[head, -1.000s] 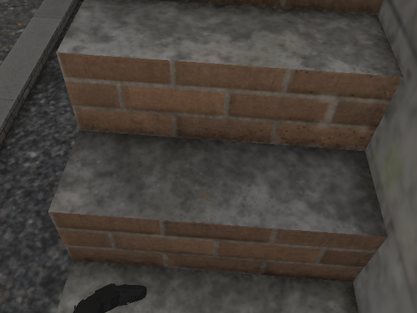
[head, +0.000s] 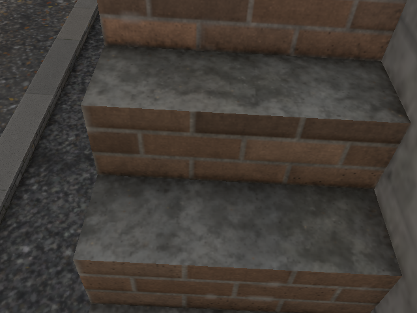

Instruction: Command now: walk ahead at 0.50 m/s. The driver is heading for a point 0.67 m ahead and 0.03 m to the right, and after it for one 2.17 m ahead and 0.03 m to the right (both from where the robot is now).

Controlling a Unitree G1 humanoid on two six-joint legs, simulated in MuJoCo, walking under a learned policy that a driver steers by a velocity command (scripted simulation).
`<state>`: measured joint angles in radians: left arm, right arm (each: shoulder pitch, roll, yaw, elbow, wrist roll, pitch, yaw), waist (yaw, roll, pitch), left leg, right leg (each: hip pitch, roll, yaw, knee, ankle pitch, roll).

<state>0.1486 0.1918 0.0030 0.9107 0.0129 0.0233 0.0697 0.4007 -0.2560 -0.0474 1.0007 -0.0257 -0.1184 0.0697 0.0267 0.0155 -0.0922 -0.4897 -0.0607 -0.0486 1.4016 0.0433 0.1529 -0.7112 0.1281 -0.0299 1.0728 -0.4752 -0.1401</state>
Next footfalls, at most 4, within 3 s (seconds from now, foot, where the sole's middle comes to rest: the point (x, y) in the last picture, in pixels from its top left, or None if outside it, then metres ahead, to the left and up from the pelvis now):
0.18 left None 0.13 0.16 -0.47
0.34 left None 0.06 0.21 -0.68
0.68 right None -0.04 -0.02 -0.65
0.82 left None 0.07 0.12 -0.68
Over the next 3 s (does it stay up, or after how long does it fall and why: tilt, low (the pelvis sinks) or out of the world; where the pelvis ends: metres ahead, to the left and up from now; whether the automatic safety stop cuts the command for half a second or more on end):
falls after 1.68 s (tilt)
